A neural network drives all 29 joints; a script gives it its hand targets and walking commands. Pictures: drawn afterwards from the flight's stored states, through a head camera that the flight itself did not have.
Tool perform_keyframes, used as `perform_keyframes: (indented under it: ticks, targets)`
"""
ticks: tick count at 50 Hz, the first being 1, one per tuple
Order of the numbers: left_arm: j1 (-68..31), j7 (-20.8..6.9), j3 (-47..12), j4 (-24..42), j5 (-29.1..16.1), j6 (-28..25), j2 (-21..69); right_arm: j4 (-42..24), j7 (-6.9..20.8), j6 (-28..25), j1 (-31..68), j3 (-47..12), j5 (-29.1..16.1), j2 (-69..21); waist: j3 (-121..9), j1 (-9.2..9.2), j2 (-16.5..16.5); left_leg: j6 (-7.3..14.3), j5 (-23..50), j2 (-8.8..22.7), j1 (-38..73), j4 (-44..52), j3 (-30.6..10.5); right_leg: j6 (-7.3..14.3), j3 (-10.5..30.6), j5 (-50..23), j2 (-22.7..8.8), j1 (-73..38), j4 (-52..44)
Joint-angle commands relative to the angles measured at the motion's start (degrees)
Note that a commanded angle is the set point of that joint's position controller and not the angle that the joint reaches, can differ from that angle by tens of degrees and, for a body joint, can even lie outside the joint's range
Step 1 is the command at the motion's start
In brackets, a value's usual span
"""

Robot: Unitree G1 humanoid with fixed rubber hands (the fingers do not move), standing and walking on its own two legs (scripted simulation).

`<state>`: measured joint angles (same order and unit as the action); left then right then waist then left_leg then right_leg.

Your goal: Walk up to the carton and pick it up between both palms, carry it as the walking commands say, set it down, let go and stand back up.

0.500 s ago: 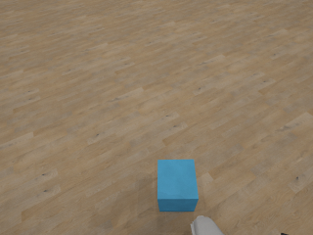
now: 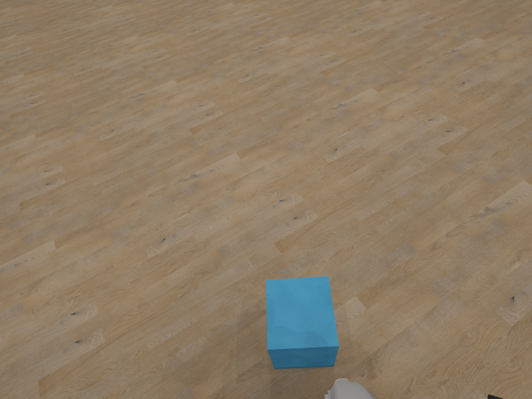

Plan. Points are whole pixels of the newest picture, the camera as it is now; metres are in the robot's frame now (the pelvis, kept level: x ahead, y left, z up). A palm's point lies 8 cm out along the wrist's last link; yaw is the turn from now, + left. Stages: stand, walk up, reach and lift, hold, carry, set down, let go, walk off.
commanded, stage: walk up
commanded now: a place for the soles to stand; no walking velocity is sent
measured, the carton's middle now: (300, 324) +0.43 -0.03 -0.61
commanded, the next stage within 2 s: none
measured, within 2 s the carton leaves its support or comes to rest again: neither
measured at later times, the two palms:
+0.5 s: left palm out of the picture +0.06 +0.38 -0.08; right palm out of the picture +0.06 -0.28 -0.12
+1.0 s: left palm out of the picture +0.06 +0.39 -0.07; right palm out of the picture +0.01 -0.26 -0.11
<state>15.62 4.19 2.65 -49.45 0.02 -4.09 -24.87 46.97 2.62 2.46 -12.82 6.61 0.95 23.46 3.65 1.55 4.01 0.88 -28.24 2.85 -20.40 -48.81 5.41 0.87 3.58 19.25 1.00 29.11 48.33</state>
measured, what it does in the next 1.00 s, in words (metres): steps on the spot: right foot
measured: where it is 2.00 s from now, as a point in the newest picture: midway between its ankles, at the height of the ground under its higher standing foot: outside the picture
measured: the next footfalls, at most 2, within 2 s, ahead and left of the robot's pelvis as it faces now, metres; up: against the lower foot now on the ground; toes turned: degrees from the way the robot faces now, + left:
right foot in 0.76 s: +0.02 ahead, -0.08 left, +0.00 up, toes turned -1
right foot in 1.58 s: -0.01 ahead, -0.12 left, +0.00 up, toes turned -5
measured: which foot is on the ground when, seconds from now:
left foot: down 0.00-1.00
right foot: down 0.00-0.52, up 0.54-0.74, down 0.76-1.00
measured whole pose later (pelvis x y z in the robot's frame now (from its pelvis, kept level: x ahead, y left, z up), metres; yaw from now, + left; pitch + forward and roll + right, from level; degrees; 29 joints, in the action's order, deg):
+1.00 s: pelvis -0.05 +0.06 +0.00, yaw -5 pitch -3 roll +0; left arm 13.6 3.7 2.0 -49.5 0.0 -2.5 -24.9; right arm 49.6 2.3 2.7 -8.8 6.6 1.0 23.1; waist 7.9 1.9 3.3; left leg 2.8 -24.0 1.8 -21.1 -48.4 6.4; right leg 1.5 4.0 25.1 0.9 24.9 50.9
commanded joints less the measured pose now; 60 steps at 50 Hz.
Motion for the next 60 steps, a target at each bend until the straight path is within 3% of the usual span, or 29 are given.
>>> perform_keyframes:
  ticks: [1, 3, 5, 7, 10, 12, 14, 17, 20, 21, 24, 27, 29, 31, 33, 36, 38, 40, 42, 44, 47, 48, 50, 52, 53, 54, 56, 58, 60]
  targets:
    - [6.26, 0.52, 3.95, 1.15, 0.46, -3.06, -16.25, -4.65, -1.05, -1.75, 3.54, 1.46, 0.06, 10.58, -10.50, -2.19, -11.33, 1.80, 12.04, 0.51, -7.70, -4.74, -6.10, 11.71, 28.10, -27.02, -13.14, -18.36, -12.23]
    - [7.05, 1.61, 4.28, 1.53, 0.39, -2.92, -18.41, -6.27, -1.01, -0.69, 6.50, 0.82, 0.05, 10.31, -8.04, -3.92, -13.26, 1.43, -9.59, -0.52, -13.05, -7.29, -9.78, 17.18, 35.26, -28.79, -18.64, -18.75, -14.87]
    - [3.07, 2.17, 3.55, 1.28, 1.01, -2.08, -17.92, -4.98, -0.98, -0.80, 3.06, 2.25, 0.86, 11.35, -5.33, -0.81, -11.10, 2.34, -7.41, -1.40, -10.46, -2.71, -10.92, 14.95, 34.88, -21.26, -15.80, -13.82, -15.91]
    - [-1.79, 1.57, 3.54, 2.38, 0.82, -1.57, -17.07, -3.08, -0.77, -0.84, 0.11, 2.11, 0.02, 11.21, -6.52, 0.91, -15.89, 3.24, -0.05, 0.14, -3.87, 3.21, -8.97, 11.66, 26.78, -11.63, -13.33, -10.34, -15.68]
    - [-4.34, 1.34, 1.91, 3.30, 1.01, -0.99, -13.92, -2.20, -0.44, -1.02, 0.97, 2.93, 1.77, 12.72, -3.63, 2.31, -6.86, 4.34, 1.57, 3.37, 1.71, 13.74, -12.69, 7.09, 18.46, -8.37, -7.70, 1.87, -10.10]
    - [-3.29, 1.46, 1.87, 3.03, -0.07, -0.80, -12.12, -3.01, -0.16, -1.01, 3.35, 2.99, 1.16, 15.15, -2.62, 1.25, -0.92, 9.69, 11.31, 10.66, 3.95, 20.75, -15.95, 3.70, 2.65, -9.93, -0.22, 2.36, 2.46]
    - [-1.27, 1.50, 2.42, 2.21, -0.30, -0.78, -11.53, -3.90, -0.24, -1.05, 5.93, 3.28, 1.33, 15.43, -3.83, -0.27, 3.44, 13.37, 21.56, 15.28, 2.95, 19.46, -14.29, 1.89, -3.66, -0.01, 1.40, -2.02, 7.63]
    - [5.38, 1.13, 3.12, 1.41, -0.23, -1.53, -12.94, -5.43, -0.72, -0.49, 10.58, 2.06, 1.23, 12.75, -2.16, -3.49, 0.83, 9.13, 22.15, 10.04, -3.86, 7.83, -7.70, 3.71, 1.12, -12.47, -1.35, -8.69, -2.01]
    - [4.07, 1.27, 4.62, 2.19, 0.70, -1.61, -18.89, -4.91, -0.76, 0.50, 7.59, 1.60, -0.22, 9.55, -6.42, -2.78, -16.57, 2.06, -2.76, -2.02, -7.64, -9.44, -7.06, 16.17, 34.21, -14.60, -17.10, -8.93, -18.22]
    - [0.17, 1.39, 4.57, 2.83, 0.86, -1.24, -20.31, -4.09, -0.65, 0.45, 4.82, 2.13, 0.31, 10.71, -4.77, -1.61, -16.22, 2.17, -7.44, -1.63, -4.96, -9.70, -9.29, 17.53, 35.85, -8.12, -18.36, -3.24, -19.59]
    - [-5.96, 1.04, 3.31, 3.67, 0.99, 0.09, -15.87, -1.88, -0.14, -0.31, 0.94, 3.52, 1.13, 12.42, -1.22, 2.25, -11.65, 3.32, 0.66, -0.76, 4.14, 1.39, -8.10, 10.89, 25.55, 2.49, -11.69, 8.45, -16.84]
    - [-5.36, 1.01, 1.62, 4.25, -0.07, 1.10, -10.99, -1.96, -0.07, -1.04, 1.80, 4.57, 2.07, 18.81, 0.93, 3.84, 7.62, 6.97, -14.71, 15.74, 0.79, 33.29, -27.63, 2.71, 0.52, 12.14, 4.14, 10.29, 10.30]
    - [-1.62, 1.55, 3.38, 2.14, 0.22, 1.41, -13.92, -2.81, -0.62, -1.13, 5.77, 4.31, 1.76, 16.62, 3.55, 0.61, 3.28, 5.70, 0.02, 17.79, 1.71, 30.59, -24.93, 1.54, 1.95, 14.35, 1.20, 9.51, 16.82]
    - [1.62, 0.83, 3.95, 0.15, -0.33, 1.15, -13.84, -4.26, -1.00, -1.43, 5.78, 3.50, 1.62, 14.05, -0.37, 0.67, 0.73, 8.95, 10.24, 13.59, 8.86, 23.52, -18.84, -0.32, -1.69, 12.14, 0.91, 7.63, 16.60]
    - [0.40, 0.58, 3.65, 1.19, -0.30, 0.95, -11.57, -2.57, -1.35, -1.76, 4.60, 2.21, 1.28, 12.02, 0.33, 0.47, 3.40, 11.02, 22.77, 13.97, 8.18, 20.29, -16.24, -0.48, -2.12, 12.95, 0.67, 5.71, 13.96]
    - [3.20, 0.53, 3.23, 1.25, 0.09, -0.40, -10.80, -2.55, -1.33, -1.51, 4.58, 1.89, 1.02, 12.96, -6.50, -0.81, 1.46, 10.42, 37.52, 12.34, 10.78, 11.88, -10.71, -0.39, -8.06, 7.10, -0.41, -5.43, -4.20]
    - [4.46, 0.42, 2.87, 1.04, 1.96, -0.56, -11.80, -2.73, -1.52, -1.58, 4.44, 1.37, 0.30, 11.69, -8.49, -1.78, -3.27, 6.81, 21.40, 10.26, -0.07, 6.79, -9.48, 3.34, 2.27, -7.63, -2.22, -18.77, -14.17]
    - [1.65, 0.74, 3.98, 2.47, 1.58, -1.21, -18.41, -3.11, -1.67, -0.56, 7.62, 0.06, -1.32, 8.30, -4.30, -2.45, -13.82, 1.52, -3.47, -0.90, -7.81, -5.18, -7.23, 15.99, 33.76, -19.66, -19.47, -10.50, -20.51]
    - [-3.24, 0.44, 3.17, 3.76, 1.35, -0.55, -17.65, -2.51, -1.50, -0.68, 4.25, 1.27, -0.69, 9.93, -3.12, 0.76, -11.57, 0.92, -4.25, -1.66, -3.40, -6.53, -7.72, 17.88, 28.74, -19.54, -18.26, -4.90, -18.07]
    - [-6.61, -0.06, 2.05, 3.88, 1.18, 0.03, -13.54, -0.76, -1.67, -1.50, 1.29, 1.68, -0.69, 10.01, -3.28, 3.07, -11.84, 2.91, 3.66, -1.12, 5.45, 5.77, -8.69, 11.71, 22.43, -17.70, -12.40, 1.32, -14.81]
    - [-6.06, -0.12, 1.41, 4.35, 0.02, 1.38, -10.10, -1.26, -1.42, -2.16, 3.59, 3.44, 0.32, 17.20, -0.59, 2.18, 3.05, 8.35, -0.20, 15.85, 2.97, 28.73, -24.24, 2.56, -0.08, 3.72, 2.31, 5.22, 5.11]
    - [-3.63, -0.43, 2.26, 1.88, 0.30, 1.68, -11.30, -1.18, -1.11, -2.12, 7.09, 2.58, 0.55, 15.32, 0.84, -0.28, 3.63, 11.58, 1.88, 17.95, -2.80, 27.53, -24.05, 1.74, -1.38, 13.14, 1.50, -1.15, 9.93]
    - [0.33, -0.95, 2.94, 0.88, -0.21, 1.07, -10.95, -2.41, -1.19, -2.49, 10.48, 1.51, 0.18, 13.22, -1.78, -1.88, 3.31, 13.19, 12.93, 16.74, -2.05, 22.86, -20.82, 1.47, -2.84, 11.28, -0.71, -6.81, 6.33]
    - [2.01, -0.92, 3.21, 0.92, 1.06, -0.34, -10.78, -1.38, -1.56, -2.08, 9.31, 1.18, -0.22, 11.61, -5.29, -3.08, -0.22, 6.76, 25.26, 9.90, 1.51, 10.40, -10.66, 3.47, 0.75, -7.28, -1.91, -11.83, -10.16]
    - [-0.01, -0.87, 3.43, 1.49, 1.40, -0.49, -13.83, -1.60, -1.68, -2.11, 6.40, 1.00, -0.61, 11.63, -6.65, -1.09, -4.69, 4.58, 27.05, 6.77, 0.76, 5.33, -7.93, 4.85, 9.11, -20.88, -5.96, -13.71, -9.77]
    - [-0.12, -0.65, 3.37, 1.30, 1.59, -0.98, -16.15, -2.91, -1.54, -1.23, 8.04, 0.69, -1.75, 9.62, -7.27, -1.53, -8.63, 2.37, 16.94, 1.52, -1.92, -1.24, -5.98, 10.10, 21.99, -23.80, -11.72, -11.11, -13.96]
    - [-3.53, -0.32, 3.30, 2.46, 1.37, -0.53, -17.22, -2.20, -1.21, -0.54, 6.50, 1.49, -0.63, 9.26, -3.74, -0.31, -16.71, 1.57, -4.34, -2.20, -1.18, -5.34, -7.26, 15.81, 29.31, -15.86, -17.17, -3.56, -19.40]
    - [-8.35, -0.10, 3.38, 4.39, 0.97, 0.41, -17.06, 0.10, -1.13, -0.96, 2.75, 1.89, -0.43, 11.12, -1.10, 1.85, -13.18, 1.39, 0.16, -1.88, 3.00, -2.19, -8.10, 14.77, 26.46, -11.58, -15.13, 1.91, -17.93]
    - [-9.86, -0.76, 1.63, 4.70, 0.81, 1.06, -12.86, 0.45, -1.41, -1.81, 0.53, 2.48, 0.45, 12.16, -1.20, 3.52, -10.29, 3.38, 1.96, 2.07, 5.82, 13.92, -12.28, 7.39, 14.35, -6.67, -7.47, 3.49, -10.45]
